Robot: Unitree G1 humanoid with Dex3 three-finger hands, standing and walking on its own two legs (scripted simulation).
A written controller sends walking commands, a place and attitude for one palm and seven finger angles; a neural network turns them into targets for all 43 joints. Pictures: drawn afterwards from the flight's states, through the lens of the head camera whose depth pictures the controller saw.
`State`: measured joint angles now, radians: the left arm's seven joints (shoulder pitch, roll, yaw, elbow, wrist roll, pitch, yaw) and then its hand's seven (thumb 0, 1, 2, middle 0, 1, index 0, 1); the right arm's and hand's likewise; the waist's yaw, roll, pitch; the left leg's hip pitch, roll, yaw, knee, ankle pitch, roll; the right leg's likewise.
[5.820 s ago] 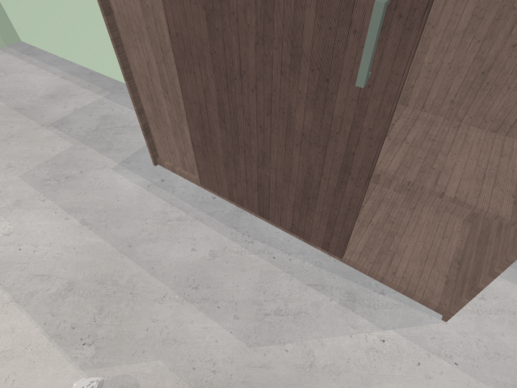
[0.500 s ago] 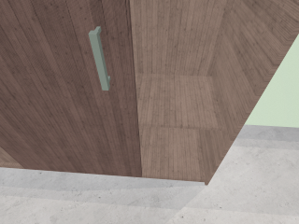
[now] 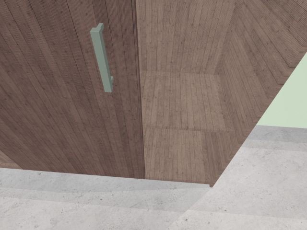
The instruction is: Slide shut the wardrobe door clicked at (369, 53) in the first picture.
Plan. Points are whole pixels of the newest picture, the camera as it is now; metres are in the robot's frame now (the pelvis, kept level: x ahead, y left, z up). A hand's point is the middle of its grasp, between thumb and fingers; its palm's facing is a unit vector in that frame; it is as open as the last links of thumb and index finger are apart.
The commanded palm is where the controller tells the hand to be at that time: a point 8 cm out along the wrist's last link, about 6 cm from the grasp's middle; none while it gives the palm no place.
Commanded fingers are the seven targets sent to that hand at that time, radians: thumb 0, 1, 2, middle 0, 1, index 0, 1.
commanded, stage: look again from close up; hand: left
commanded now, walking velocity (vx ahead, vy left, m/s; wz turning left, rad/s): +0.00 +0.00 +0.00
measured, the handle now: (105, 60) +0.51 +0.18 +0.18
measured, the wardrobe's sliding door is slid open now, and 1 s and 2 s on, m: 0.43 0.43 0.43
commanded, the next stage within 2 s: raise the hand with hooked fingers in 0.58 s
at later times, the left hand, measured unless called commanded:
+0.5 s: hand out of the picture +0.00 +0.15 -0.17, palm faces +0.04 -0.98 -0.18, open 7.4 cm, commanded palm none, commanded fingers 0.00 0.90 0.90 -0.20 -0.30 -0.20 -0.30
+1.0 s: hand (104, 194) +0.20 +0.13 +0.02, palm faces +0.00 -1.00 -0.03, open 8.0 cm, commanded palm +0.13 +0.21 -0.01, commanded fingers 0.00 0.50 0.73 -0.23 -0.56 -0.23 -0.56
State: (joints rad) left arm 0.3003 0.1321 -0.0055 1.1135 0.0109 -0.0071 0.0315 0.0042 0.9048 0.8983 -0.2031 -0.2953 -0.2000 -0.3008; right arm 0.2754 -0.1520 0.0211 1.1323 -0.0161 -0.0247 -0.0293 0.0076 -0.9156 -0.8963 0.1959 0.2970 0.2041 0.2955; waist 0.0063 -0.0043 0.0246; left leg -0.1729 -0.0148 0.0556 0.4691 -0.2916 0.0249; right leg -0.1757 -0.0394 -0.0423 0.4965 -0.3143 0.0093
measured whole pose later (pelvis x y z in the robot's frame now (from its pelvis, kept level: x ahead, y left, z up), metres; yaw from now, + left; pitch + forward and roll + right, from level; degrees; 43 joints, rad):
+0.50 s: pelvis +0.01 -0.01 +0.00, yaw +0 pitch +0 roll +1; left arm 0.30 0.14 -0.01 1.11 0.01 -0.01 0.03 0.00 0.90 0.90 -0.20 -0.30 -0.20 -0.30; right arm 0.27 -0.15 0.02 1.15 -0.01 -0.02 -0.03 0.01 -0.92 -0.90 0.20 0.30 0.20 0.30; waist 0.01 -0.01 0.02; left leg -0.15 0.00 0.05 0.44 -0.29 0.01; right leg -0.15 -0.02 -0.05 0.47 -0.31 -0.01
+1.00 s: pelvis -0.03 -0.03 -0.04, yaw +0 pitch +9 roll +2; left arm 0.37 0.16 0.14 0.03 -0.23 -0.41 -0.21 0.01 0.74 0.82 -0.21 -0.41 -0.21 -0.42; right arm 0.18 -0.27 -0.08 0.68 0.01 -0.35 -0.02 0.01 -0.91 -0.90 0.20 0.30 0.20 0.30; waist -0.04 -0.01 -0.12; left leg -0.57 0.03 0.05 0.82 -0.40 -0.02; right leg -0.58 -0.02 -0.05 0.87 -0.44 -0.04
